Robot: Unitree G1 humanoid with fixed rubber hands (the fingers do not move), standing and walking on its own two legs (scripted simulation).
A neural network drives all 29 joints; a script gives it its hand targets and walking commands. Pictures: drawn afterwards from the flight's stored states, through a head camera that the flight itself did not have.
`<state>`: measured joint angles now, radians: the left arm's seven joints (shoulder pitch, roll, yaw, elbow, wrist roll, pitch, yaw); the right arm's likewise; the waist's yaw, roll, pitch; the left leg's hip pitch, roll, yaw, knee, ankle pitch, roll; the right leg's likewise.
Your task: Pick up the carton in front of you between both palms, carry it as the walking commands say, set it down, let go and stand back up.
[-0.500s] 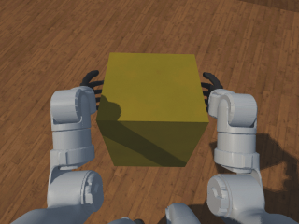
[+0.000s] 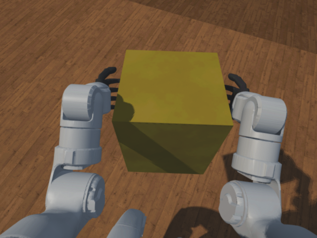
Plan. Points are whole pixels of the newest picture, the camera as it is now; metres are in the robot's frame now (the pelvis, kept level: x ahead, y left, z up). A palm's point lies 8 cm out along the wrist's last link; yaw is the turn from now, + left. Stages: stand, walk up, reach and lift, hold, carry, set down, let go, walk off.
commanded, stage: carry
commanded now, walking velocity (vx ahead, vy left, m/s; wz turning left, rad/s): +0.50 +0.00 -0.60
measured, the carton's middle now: (168, 117) +0.38 +0.05 +0.07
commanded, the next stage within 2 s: none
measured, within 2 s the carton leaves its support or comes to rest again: neither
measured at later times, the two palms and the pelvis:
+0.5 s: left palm out of the picture +0.72 +0.02 +0.22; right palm (303, 36) +0.59 -0.25 +0.22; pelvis +0.31 +0.03 +0.05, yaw -20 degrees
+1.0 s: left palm out of the picture +1.02 -0.07 +0.25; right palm out of the picture +0.92 -0.35 +0.25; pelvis +0.63 -0.08 +0.07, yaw -19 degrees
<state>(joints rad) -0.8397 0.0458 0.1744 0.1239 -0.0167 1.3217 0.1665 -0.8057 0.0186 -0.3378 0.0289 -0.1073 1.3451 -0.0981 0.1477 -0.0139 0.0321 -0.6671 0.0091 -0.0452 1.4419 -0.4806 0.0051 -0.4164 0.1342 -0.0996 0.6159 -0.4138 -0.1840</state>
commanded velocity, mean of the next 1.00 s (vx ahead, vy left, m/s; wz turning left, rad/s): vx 0.50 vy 0.00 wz -0.07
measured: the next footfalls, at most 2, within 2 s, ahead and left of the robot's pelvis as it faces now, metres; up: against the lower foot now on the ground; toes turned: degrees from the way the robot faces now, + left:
left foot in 0.18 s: +0.31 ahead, +0.16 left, +0.03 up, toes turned -5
right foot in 0.56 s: +0.47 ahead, -0.12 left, +0.06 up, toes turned -29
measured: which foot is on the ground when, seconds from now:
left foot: up 0.00-0.16, down 0.18-0.56, up 0.58-0.98, down 1.00-1.00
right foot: down 0.00-0.20, up 0.22-0.54, down 0.56-1.00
